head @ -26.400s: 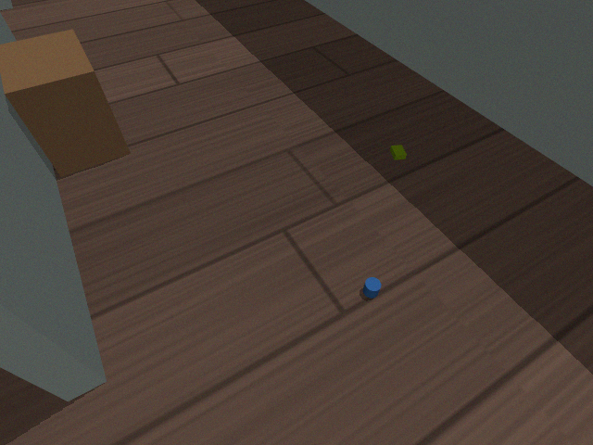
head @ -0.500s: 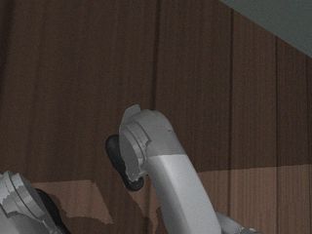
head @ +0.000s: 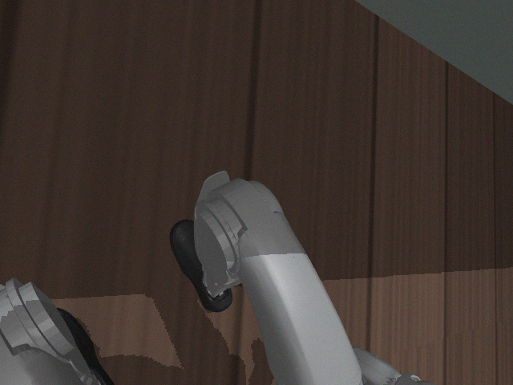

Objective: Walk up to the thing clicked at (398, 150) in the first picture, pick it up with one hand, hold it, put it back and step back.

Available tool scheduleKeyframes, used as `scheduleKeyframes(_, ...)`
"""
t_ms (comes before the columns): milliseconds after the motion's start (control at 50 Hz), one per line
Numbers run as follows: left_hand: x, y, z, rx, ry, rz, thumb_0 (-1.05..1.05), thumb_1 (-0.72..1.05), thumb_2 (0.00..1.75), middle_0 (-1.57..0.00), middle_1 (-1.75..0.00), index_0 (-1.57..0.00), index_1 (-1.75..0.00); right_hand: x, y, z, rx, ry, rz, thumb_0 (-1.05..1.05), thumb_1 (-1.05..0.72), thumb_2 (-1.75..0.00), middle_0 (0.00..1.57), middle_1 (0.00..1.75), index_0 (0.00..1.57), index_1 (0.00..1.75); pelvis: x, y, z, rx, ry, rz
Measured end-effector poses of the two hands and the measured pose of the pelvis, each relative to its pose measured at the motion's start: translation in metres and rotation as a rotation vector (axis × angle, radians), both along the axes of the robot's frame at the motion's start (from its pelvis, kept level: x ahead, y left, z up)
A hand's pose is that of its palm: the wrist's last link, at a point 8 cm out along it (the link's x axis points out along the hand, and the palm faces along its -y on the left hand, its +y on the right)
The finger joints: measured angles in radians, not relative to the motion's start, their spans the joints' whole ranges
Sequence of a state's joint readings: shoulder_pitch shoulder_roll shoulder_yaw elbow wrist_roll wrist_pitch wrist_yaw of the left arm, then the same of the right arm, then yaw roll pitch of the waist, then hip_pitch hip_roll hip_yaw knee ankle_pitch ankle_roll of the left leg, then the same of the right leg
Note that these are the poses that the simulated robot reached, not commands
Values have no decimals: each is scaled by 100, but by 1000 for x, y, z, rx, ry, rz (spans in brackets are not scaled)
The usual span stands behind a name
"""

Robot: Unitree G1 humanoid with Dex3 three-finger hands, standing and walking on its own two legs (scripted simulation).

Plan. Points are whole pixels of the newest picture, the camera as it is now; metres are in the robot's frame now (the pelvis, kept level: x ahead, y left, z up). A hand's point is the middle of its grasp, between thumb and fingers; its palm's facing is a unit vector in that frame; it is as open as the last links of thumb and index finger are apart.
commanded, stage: open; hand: left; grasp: from above
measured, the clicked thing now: out of the picture +0.47 +0.31 -0.31
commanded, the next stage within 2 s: withdraw in 0.20 s
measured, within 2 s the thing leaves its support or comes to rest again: neither
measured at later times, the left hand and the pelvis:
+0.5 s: hand out of the picture +0.46 +0.31 -0.27, palm faces -0.26 -0.33 -0.91, open 12.2 cm; pelvis +0.00 +0.00 +0.00, yaw +0 degrees
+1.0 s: hand out of the picture +0.42 +0.31 -0.10, palm faces -0.52 -0.13 -0.84, open 12.8 cm; pelvis +0.00 -0.01 +0.04, yaw +9 degrees
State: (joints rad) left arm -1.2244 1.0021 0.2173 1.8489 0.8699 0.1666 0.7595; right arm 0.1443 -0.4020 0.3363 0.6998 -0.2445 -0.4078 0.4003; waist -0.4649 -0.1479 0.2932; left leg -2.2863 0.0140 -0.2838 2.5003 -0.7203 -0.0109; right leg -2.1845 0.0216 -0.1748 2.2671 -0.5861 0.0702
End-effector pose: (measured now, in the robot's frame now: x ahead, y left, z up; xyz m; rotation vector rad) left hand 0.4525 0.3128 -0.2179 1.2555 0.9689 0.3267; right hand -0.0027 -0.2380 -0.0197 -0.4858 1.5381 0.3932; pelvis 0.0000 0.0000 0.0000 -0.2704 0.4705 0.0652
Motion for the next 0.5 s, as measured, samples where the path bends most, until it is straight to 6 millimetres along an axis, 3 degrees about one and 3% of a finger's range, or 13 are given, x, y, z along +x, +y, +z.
scheduleKeyframes(420, 2, 0, -1, -2, -6, -6, 0, -21, 76, -37, -75, -36, -75, 1, 0, 2, -1, 6, -1, 1, -91, -90, 20, 30, 20, 30, 0, 0, 3, 0, 5, -1)
scheduleKeyframes(500, 6, 1, 6, -16, -40, -27, 0, -20, 75, -36, -74, -37, -74, 2, -2, 1, 2, 9, -14, 1, -91, -90, 20, 30, 20, 30, 0, -1, 4, 6, 16, 0)
